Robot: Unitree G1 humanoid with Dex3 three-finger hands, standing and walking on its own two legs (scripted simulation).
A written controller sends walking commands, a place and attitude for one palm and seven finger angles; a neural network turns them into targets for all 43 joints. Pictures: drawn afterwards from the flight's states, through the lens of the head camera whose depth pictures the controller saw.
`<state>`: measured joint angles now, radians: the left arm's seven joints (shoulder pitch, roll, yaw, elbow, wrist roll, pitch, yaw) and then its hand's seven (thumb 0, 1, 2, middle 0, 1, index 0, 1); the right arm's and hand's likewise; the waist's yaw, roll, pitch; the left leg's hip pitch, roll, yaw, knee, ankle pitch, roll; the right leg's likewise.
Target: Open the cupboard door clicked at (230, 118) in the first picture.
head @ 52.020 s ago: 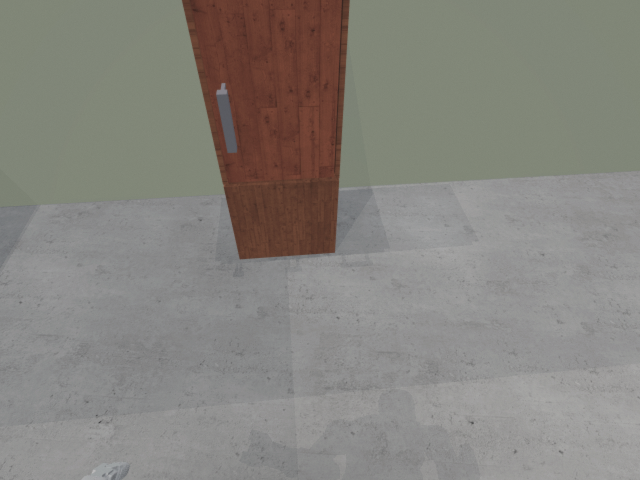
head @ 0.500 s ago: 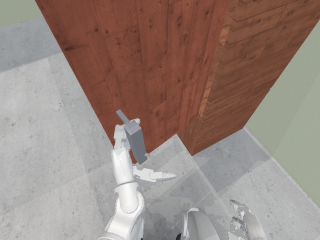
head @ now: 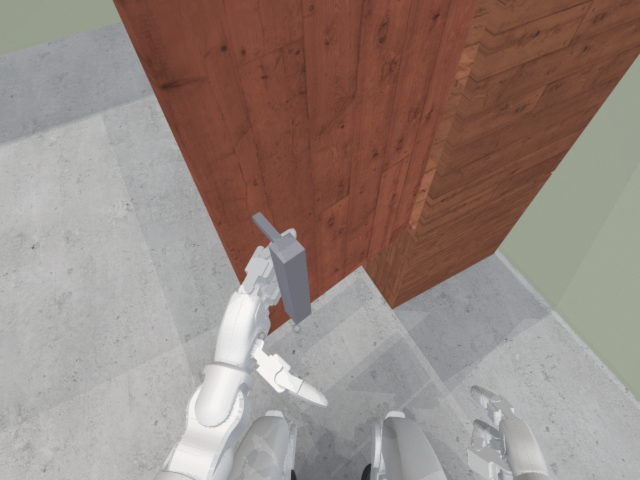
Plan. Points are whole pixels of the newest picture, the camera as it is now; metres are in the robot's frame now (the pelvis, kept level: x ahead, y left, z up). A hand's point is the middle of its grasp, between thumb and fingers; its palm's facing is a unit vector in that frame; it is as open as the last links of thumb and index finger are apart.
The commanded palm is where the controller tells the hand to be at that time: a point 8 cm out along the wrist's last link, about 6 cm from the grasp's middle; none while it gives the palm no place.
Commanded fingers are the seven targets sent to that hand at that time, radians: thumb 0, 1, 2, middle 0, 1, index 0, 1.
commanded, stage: slide the hand sideways off the handle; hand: left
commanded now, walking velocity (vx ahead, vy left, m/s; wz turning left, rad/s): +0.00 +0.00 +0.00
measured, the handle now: (282, 271) +0.36 +0.06 +0.03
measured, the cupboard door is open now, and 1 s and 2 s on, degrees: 100 100 100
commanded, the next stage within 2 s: draw the hand back to the body in 0.94 s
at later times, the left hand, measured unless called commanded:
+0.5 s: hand (263, 370) +0.24 +0.07 +0.03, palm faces -0.15 -0.99 +0.00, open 16.4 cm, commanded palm +0.22 +0.14 +0.02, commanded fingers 0.00 -0.50 0.30 -0.15 -0.30 -0.15 -0.30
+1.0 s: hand (222, 398) +0.21 +0.12 +0.03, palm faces -0.13 -0.99 -0.01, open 16.4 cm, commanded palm +0.19 +0.17 +0.02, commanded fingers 0.00 -0.50 0.30 -0.15 -0.30 -0.15 -0.30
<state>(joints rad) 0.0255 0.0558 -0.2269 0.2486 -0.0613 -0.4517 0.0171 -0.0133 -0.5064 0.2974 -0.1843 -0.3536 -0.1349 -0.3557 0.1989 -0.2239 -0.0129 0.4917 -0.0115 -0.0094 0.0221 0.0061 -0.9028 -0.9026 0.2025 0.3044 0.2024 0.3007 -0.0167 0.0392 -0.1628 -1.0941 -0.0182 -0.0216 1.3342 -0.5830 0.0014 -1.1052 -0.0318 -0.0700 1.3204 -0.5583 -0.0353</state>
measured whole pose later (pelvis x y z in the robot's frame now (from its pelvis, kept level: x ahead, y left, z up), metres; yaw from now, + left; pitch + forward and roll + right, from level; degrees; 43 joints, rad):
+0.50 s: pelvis +0.01 +0.00 -0.01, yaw +0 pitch +21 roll -1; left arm 0.34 0.09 -0.21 -0.03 -0.02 -0.46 -0.01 -0.01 -0.51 0.30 -0.14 -0.30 -0.15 -0.30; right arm 0.19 -0.19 0.01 0.41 -0.02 -0.01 0.02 0.01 -0.90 -0.90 0.20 0.30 0.20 0.30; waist 0.00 0.02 -0.18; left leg -1.14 -0.02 -0.02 1.39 -0.62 0.01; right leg -1.14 -0.03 -0.07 1.37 -0.59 -0.03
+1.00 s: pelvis +0.01 +0.00 -0.02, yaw -1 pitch +21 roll -2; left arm 0.49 0.17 -0.06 -0.14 -0.14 -0.46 -0.17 -0.01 -0.50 0.30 -0.15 -0.30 -0.15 -0.30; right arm 0.20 -0.21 -0.01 0.41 0.00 -0.04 -0.02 0.01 -0.90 -0.90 0.20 0.30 0.20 0.30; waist 0.00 0.02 -0.20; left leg -1.17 0.00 -0.04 1.45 -0.65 0.00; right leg -1.17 -0.02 -0.09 1.41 -0.61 -0.04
